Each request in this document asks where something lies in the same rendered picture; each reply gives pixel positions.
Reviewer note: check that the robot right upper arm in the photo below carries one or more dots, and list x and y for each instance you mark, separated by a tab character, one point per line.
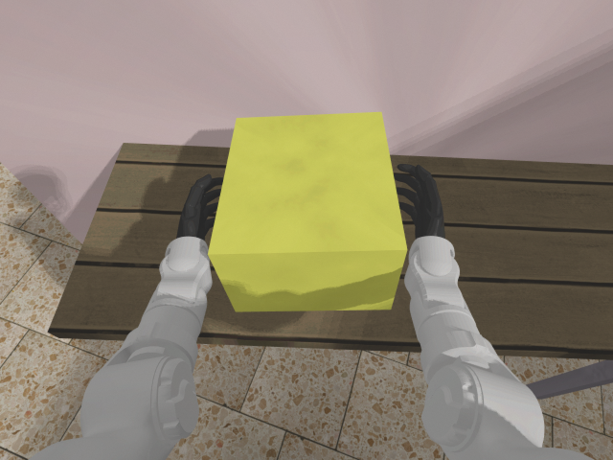
474	414

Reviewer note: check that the robot left upper arm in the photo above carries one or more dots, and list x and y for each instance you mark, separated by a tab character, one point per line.
136	410

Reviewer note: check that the robot right hand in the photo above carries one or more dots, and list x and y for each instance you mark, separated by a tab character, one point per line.
427	214

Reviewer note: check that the carton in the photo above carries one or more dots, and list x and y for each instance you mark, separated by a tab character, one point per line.
308	217

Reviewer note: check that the robot left hand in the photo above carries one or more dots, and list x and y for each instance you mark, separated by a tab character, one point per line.
193	221

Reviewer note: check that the robot left forearm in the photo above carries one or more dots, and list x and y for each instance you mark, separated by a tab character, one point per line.
174	316

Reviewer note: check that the robot right forearm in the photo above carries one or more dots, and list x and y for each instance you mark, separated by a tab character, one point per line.
444	326

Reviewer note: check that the table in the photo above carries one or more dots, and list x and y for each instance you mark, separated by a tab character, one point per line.
533	242

